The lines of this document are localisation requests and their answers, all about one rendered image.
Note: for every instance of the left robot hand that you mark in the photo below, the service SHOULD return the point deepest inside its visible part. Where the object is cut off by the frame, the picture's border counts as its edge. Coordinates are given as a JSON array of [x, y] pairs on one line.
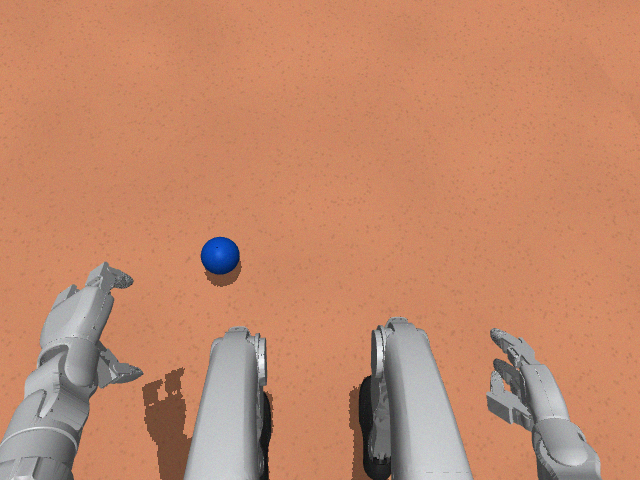
[[84, 314]]

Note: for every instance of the right robot hand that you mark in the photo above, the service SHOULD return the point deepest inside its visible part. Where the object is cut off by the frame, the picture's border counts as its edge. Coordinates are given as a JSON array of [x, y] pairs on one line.
[[535, 393]]

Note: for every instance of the left robot arm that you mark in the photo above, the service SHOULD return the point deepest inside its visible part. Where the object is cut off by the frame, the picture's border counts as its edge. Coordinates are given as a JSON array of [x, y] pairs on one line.
[[43, 436]]

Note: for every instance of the right robot foot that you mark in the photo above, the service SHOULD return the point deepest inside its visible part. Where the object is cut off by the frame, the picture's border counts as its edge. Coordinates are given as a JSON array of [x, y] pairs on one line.
[[376, 469]]

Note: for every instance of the ball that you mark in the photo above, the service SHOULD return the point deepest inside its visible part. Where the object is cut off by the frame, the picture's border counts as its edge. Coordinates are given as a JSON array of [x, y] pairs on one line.
[[220, 255]]

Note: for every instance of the right robot arm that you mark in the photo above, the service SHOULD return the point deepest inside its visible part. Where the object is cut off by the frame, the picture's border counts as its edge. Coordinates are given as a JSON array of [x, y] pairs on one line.
[[562, 452]]

